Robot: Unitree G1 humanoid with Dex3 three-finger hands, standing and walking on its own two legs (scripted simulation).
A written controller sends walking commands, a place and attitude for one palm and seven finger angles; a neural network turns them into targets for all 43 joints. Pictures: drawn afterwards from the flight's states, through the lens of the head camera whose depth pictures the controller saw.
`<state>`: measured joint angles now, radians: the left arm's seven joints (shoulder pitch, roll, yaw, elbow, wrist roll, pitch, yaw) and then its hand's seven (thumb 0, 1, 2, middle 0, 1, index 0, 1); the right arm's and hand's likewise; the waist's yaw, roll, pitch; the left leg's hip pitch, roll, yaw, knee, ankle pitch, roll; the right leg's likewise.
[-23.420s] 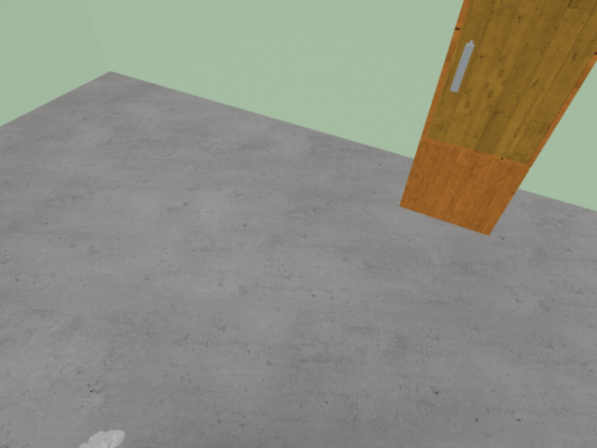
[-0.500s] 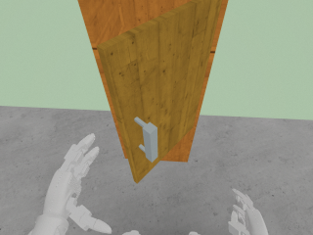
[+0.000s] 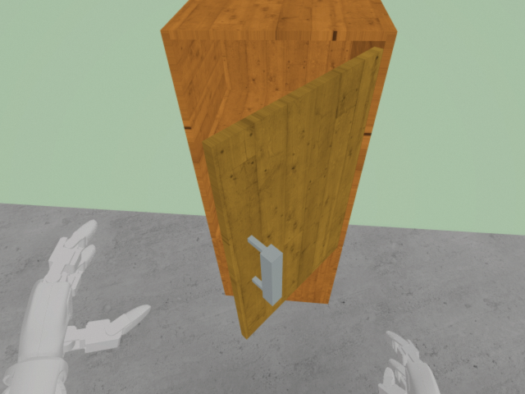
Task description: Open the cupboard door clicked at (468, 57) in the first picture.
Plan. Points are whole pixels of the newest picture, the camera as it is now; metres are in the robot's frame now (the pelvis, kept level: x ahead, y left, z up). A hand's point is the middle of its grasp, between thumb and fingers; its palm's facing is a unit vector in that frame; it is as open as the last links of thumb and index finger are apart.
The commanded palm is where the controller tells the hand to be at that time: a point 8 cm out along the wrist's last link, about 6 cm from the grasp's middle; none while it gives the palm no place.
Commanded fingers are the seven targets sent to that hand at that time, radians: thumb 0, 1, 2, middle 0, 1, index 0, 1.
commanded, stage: draw the hand back to the body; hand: left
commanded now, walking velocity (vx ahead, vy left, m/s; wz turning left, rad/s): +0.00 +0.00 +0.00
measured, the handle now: (263, 269) +0.34 +0.04 -0.03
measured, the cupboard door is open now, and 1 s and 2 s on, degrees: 51 51 51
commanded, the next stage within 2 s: step back with the hand held close in 0.66 s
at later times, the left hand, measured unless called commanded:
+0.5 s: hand (64, 285) +0.19 +0.25 +0.16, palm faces +0.43 -0.80 -0.42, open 7.6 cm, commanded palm +0.14 +0.29 +0.18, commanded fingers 0.00 0.90 0.90 -0.20 -0.30 -0.20 -0.30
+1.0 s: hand (68, 286) +0.19 +0.24 +0.17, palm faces +0.35 -0.78 -0.51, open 7.4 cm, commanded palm +0.13 +0.28 +0.19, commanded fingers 0.00 0.90 0.90 -0.20 -0.30 -0.20 -0.30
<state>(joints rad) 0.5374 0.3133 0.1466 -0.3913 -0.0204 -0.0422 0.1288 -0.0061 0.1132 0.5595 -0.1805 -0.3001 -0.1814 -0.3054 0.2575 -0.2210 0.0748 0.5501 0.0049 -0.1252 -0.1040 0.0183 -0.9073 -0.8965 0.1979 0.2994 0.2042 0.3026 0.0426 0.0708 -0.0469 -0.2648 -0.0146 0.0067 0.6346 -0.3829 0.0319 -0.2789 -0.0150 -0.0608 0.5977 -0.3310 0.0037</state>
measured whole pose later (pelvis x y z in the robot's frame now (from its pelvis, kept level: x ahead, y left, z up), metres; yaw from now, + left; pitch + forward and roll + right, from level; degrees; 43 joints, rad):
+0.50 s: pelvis +0.00 -0.01 +0.02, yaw -1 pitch -4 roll -1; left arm 0.47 0.32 0.32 -0.36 -0.04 -0.08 0.11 0.01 0.85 0.88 -0.21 -0.30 -0.21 -0.31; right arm 0.19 -0.24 0.03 0.64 -0.01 -0.12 -0.07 0.02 -0.91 -0.90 0.20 0.30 0.20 0.30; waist 0.07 0.08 0.03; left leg -0.07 0.00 0.02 0.40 -0.27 0.02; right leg -0.09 0.00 -0.05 0.38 -0.23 -0.01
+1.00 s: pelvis -0.02 -0.02 +0.02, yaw -1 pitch +0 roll -1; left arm 0.52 0.38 0.37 -0.41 -0.03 -0.16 0.11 0.01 0.89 0.90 -0.21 -0.30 -0.21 -0.31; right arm 0.15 -0.26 0.00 0.60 -0.01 -0.06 -0.08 0.02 -0.91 -0.90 0.20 0.30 0.20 0.30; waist 0.01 0.07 0.03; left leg -0.19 0.02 0.02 0.43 -0.24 0.01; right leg -0.19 0.02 -0.05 0.36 -0.17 -0.02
